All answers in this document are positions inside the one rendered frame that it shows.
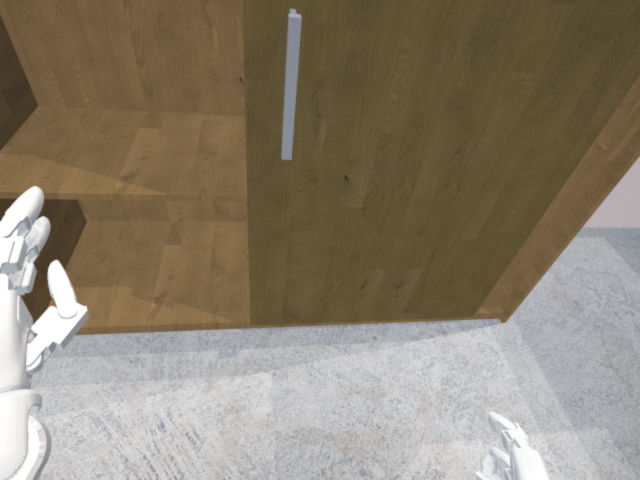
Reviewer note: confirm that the left robot forearm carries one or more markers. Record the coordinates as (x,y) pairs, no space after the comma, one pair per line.
(25,441)

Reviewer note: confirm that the left robot hand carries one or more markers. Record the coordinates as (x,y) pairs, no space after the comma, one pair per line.
(22,237)

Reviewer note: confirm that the wardrobe door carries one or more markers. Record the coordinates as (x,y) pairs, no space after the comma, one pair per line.
(430,137)
(574,190)

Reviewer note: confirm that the handle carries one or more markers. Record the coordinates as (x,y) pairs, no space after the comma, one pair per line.
(623,137)
(291,75)

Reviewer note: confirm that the right robot hand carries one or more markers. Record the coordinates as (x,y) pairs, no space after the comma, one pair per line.
(523,462)

